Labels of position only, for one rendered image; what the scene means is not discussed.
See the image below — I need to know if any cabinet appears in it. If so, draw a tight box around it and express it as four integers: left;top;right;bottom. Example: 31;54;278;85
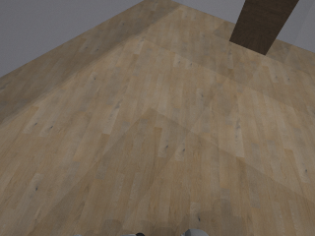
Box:
229;0;299;55

